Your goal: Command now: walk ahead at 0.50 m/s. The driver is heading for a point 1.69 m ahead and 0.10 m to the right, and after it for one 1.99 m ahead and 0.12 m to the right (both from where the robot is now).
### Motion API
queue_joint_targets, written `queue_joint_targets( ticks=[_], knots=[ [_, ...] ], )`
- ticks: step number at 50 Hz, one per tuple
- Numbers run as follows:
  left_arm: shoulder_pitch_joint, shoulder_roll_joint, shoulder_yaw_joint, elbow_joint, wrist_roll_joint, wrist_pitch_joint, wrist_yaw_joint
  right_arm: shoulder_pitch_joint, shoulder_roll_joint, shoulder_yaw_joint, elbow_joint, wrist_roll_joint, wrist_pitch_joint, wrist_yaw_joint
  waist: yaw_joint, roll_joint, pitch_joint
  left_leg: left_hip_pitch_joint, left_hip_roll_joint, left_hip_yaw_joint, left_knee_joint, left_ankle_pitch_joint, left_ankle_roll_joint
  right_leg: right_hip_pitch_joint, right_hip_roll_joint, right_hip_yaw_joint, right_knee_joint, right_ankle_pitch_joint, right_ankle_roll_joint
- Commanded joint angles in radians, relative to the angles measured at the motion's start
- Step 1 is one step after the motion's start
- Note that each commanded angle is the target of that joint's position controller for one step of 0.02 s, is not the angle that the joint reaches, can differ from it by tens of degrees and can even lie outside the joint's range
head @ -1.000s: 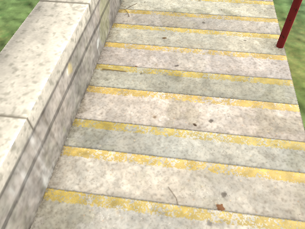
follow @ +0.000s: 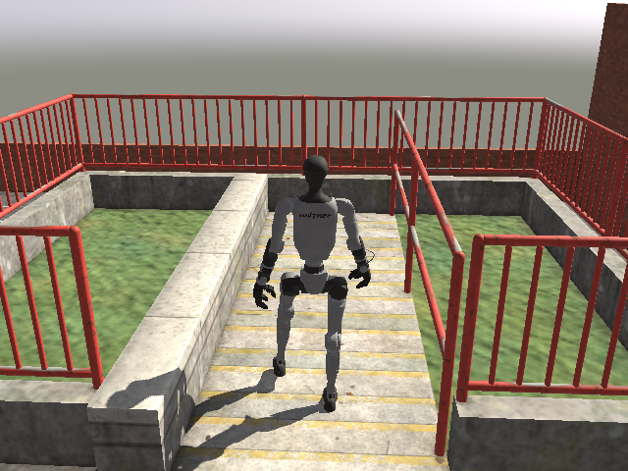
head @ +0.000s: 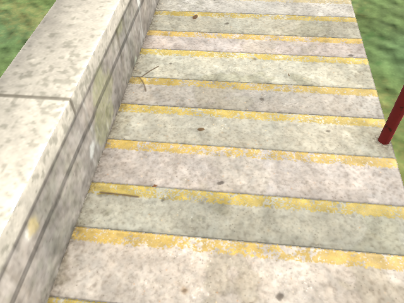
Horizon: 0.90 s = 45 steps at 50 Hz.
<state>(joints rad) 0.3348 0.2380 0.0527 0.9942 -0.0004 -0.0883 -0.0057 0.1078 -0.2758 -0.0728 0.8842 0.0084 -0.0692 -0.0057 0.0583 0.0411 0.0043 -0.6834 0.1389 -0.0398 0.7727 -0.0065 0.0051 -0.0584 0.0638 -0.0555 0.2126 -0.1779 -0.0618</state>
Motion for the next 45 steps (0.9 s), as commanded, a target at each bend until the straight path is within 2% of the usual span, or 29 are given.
queue_joint_targets(
  ticks=[1, 4, 7, 9, 10, 11, 12, 13, 14, 15, 16, 18, 20, 22, 24, 27, 31, 33, 35, 36, 37, 38, 39, 40, 41, 42, 43, 44, 45],
  knots=[
    [0.002, 0.166, 0.03, -0.039, -0.009, -0.01, 0.012, -0.099, -0.026, 0.004, -0.069, 0.004, -0.013, 0.011, 0.0, -0.094, 0.059, 0.039, -0.028, 0.037, -0.141, 0.121, -0.004, -0.054, -0.246, 0.111, -0.113, 0.192, -0.131],
    [0.058, 0.171, 0.033, -0.008, -0.014, 0.004, 0.013, -0.176, -0.029, 0.01, -0.098, 0.011, -0.018, 0.028, 0.023, -0.092, 0.084, 0.013, -0.044, 0.038, -0.217, 0.094, 0.009, 0.049, -0.285, 0.112, -0.078, 0.207, -0.132],
    [0.063, 0.186, 0.043, 0.005, -0.018, 0.02, 0.019, -0.189, -0.052, 0.007, -0.118, 0.013, -0.027, 0.045, 0.0, -0.106, 0.079, 0.029, -0.058, 0.035, -0.262, -0.004, 0.043, 0.146, -0.332, 0.124, -0.009, 0.308, -0.113],
    [0.026, 0.202, 0.049, -0.002, -0.019, 0.03, 0.022, -0.085, -0.094, -0.011, -0.095, 0.011, -0.03, 0.046, -0.068, -0.132, 0.011, 0.203, -0.108, 0.076, -0.28, -0.064, 0.075, 0.158, -0.322, 0.105, 0.111, 0.569, -0.088],
    [0.009, 0.186, 0.043, -0.008, -0.018, 0.035, 0.022, 0.066, -0.132, -0.034, -0.047, 0.008, -0.03, 0.04, -0.142, -0.119, -0.078, 0.408, -0.138, 0.101, -0.296, -0.047, 0.102, 0.115, -0.274, 0.068, 0.281, 0.673, -0.064],
    [0.015, 0.154, 0.027, -0.027, -0.005, 0.036, 0.022, 0.251, -0.196, -0.056, -0.001, -0.004, -0.028, 0.031, -0.204, -0.047, -0.217, 0.719, -0.015, -0.034, -0.256, -0.027, 0.157, -0.072, -0.219, 0.03, 0.557, 0.49, -0.033],
    [0.135, 0.027, -0.01, -0.035, 0.001, 0.014, 0.01, 0.342, -0.28, -0.076, 0.026, -0.006, -0.021, 0.03, -0.155, 0.203, -0.353, 1.087, 0.226, -0.505, -0.34, -0.221, 0.322, -0.492, -0.028, 0.012, 0.948, -0.055, 0.042],
    [0.093, 0.084, 0.001, -0.023, -0.012, -0.012, 0.004, 0.338, -0.191, -0.047, 0.021, 0.0, -0.021, 0.032, -0.178, 0.177, -0.377, 1.094, 0.245, -0.675, -0.459, -0.316, 0.316, -0.614, -0.025, 0.165, 1.078, -0.398, 0.026],
    [-0.003, 0.158, 0.022, -0.055, -0.042, -0.028, -0.002, 0.251, -0.149, -0.031, 0.009, 0.003, -0.025, 0.03, -0.165, 0.132, -0.228, 0.971, 0.214, -0.535, -0.476, -0.327, 0.265, -0.695, -0.083, 0.167, 1.121, -0.343, 0.006],
    [-0.061, 0.16, 0.022, -0.069, -0.047, -0.033, 0.003, 0.164, -0.123, -0.022, -0.012, -0.002, -0.027, 0.029, -0.136, 0.059, -0.135, 0.816, 0.179, -0.409, -0.502, -0.254, 0.238, -0.679, -0.14, 0.136, 1.082, -0.246, 0.0],
    [-0.091, 0.152, 0.027, -0.071, -0.033, -0.03, 0.01, 0.107, -0.096, -0.013, -0.018, -0.01, -0.029, 0.031, -0.108, 0.017, -0.065, 0.679, 0.144, -0.319, -0.538, -0.178, 0.226, -0.642, -0.174, 0.121, 1.016, -0.179, 0.004],
    [-0.048, 0.116, 0.031, -0.059, -0.019, -0.003, 0.015, 0.072, -0.066, -0.003, -0.015, -0.021, -0.035, 0.036, -0.052, 0.046, -0.037, 0.538, 0.093, -0.219, -0.597, -0.111, 0.21, -0.527, -0.213, 0.128, 0.937, -0.111, 0.012],
    [-0.044, 0.085, 0.027, -0.06, -0.015, 0.016, 0.017, 0.098, -0.084, -0.006, 0.001, -0.014, -0.041, 0.033, -0.038, 0.04, -0.017, 0.496, 0.089, -0.164, -0.635, -0.057, 0.227, -0.53, -0.223, 0.116, 0.879, -0.076, 0.029],
    [-0.113, 0.094, 0.031, -0.087, -0.007, 0.021, 0.02, 0.133, -0.11, -0.012, 0.017, -0.013, -0.042, 0.021, -0.048, 0.02, 0.013, 0.509, 0.091, -0.135, -0.659, -0.023, 0.234, -0.603, -0.229, 0.116, 0.779, 0.016, 0.049],
    [-0.177, 0.092, 0.032, -0.109, -0.002, 0.018, 0.016, 0.165, -0.116, -0.012, 0.03, -0.01, -0.037, 0.01, -0.063, 0.014, 0.025, 0.537, 0.079, -0.098, -0.667, 0.004, 0.22, -0.642, -0.224, 0.112, 0.666, 0.13, 0.062],
    [-0.28, 0.072, 0.023, -0.137, -0.006, 0.007, 0.005, 0.207, -0.122, -0.01, 0.048, -0.005, -0.032, -0.001, -0.095, 0.02, 0.046, 0.546, 0.046, -0.03, -0.676, -0.005, 0.192, -0.608, -0.191, 0.078, 0.482, 0.271, 0.066],
    [-0.396, 0.069, 0.013, -0.175, -0.015, 0.001, -0.015, 0.275, -0.135, -0.014, 0.084, 0.003, -0.018, -0.004, -0.133, 0.013, 0.079, 0.641, 0.074, -0.011, -0.649, 0.003, 0.186, -0.604, -0.16, 0.058, 0.356, 0.284, 0.057],
    [-0.428, 0.073, 0.009, -0.196, -0.02, -0.004, -0.027, 0.295, -0.139, -0.019, 0.101, 0.008, -0.006, -0.008, -0.132, 0.021, 0.089, 0.713, 0.109, -0.019, -0.611, 0.03, 0.18, -0.617, -0.155, 0.066, 0.316, 0.23, 0.039],
    [-0.401, 0.098, 0.016, -0.198, -0.022, -0.008, -0.035, 0.287, -0.147, -0.026, 0.107, 0.01, 0.003, -0.011, -0.104, 0.037, 0.075, 0.76, 0.133, -0.023, -0.56, 0.135, 0.164, -0.565, -0.14, 0.058, 0.294, 0.157, 0.011],
    [-0.352, 0.12, 0.025, -0.189, -0.021, -0.01, -0.035, 0.268, -0.157, -0.03, 0.102, 0.01, 0.007, -0.012, -0.072, 0.051, 0.044, 0.77, 0.131, -0.015, -0.504, 0.271, 0.153, -0.485, -0.115, 0.038, 0.289, 0.118, -0.005],
    [-0.245, 0.149, 0.042, -0.159, -0.017, -0.011, -0.033, 0.243, -0.156, -0.029, 0.097, 0.012, 0.013, -0.012, -0.01, 0.053, -0.02, 0.757, 0.101, 0.014, -0.379, 0.432, 0.133, -0.333, -0.08, 0.006, 0.272, 0.114, -0.028],
    [-0.07, 0.2, 0.068, -0.103, -0.013, -0.01, -0.026, 0.242, -0.128, -0.017, 0.088, 0.007, 0.017, -0.013, 0.06, 0.028, -0.133, 0.663, 0.044, 0.055, -0.169, 0.434, 0.103, -0.077, -0.089, 0.019, 0.29, 0.134, -0.061],
    [0.08, 0.292, 0.091, -0.074, 0.005, -0.008, -0.018, 0.326, -0.05, 0.009, 0.066, -0.01, 0.008, -0.007, 0.055, -0.141, -0.296, 0.324, -0.064, 0.101, 0.207, 0.108, 0.045, 0.316, -0.331, 0.358, 0.306, 0.088, -0.179],
    [0.119, 0.285, 0.083, -0.059, -0.008, -0.004, -0.024, 0.375, 0.019, 0.032, 0.078, -0.009, -0.016, 0.0, 0.037, -0.32, -0.394, 0.07, -0.206, 0.002, 0.444, -0.571, 0.016, 0.479, -0.46, 0.747, 0.139, -0.088, -0.271],
    [0.076, 0.207, 0.059, -0.065, -0.017, -0.007, -0.023, 0.278, -0.09, 0.004, 0.064, 0.021, -0.037, 0.007, 0.056, -0.237, -0.298, -0.042, -0.146, -0.084, 0.547, -0.57, 0.039, 0.413, -0.424, 0.704, 0.097, -0.195, -0.223],
    [-0.017, 0.176, 0.048, -0.086, -0.016, -0.009, -0.02, 0.192, -0.119, -0.003, 0.034, 0.038, -0.049, 0.008, 0.037, -0.193, -0.168, -0.085, -0.092, -0.05, 0.538, -0.473, 0.055, 0.268, -0.397, 0.567, 0.075, -0.15, -0.185],
    [-0.091, 0.15, 0.039, -0.101, -0.004, -0.011, -0.02, 0.149, -0.118, -0.006, 0.03, 0.03, -0.051, 0.001, 0.01, -0.12, -0.098, -0.048, -0.045, -0.029, 0.489, -0.379, 0.057, 0.122, -0.364, 0.466, 0.043, -0.065, -0.169],
    [-0.135, 0.121, 0.03, -0.108, 0.008, -0.014, -0.022, 0.145, -0.108, -0.013, 0.032, 0.019, -0.043, -0.004, -0.025, -0.112, -0.051, 0.009, -0.012, -0.029, 0.432, -0.32, 0.055, 0.005, -0.331, 0.388, 0.012, 0.013, -0.158],
    [-0.152, 0.1, 0.024, -0.105, 0.015, -0.016, -0.024, 0.169, -0.088, -0.013, 0.038, 0.015, -0.03, -0.005, -0.054, -0.13, -0.046, 0.071, 0.007, -0.035, 0.4, -0.286, 0.054, -0.061, -0.309, 0.34, -0.017, 0.044, -0.152]
  ],
)
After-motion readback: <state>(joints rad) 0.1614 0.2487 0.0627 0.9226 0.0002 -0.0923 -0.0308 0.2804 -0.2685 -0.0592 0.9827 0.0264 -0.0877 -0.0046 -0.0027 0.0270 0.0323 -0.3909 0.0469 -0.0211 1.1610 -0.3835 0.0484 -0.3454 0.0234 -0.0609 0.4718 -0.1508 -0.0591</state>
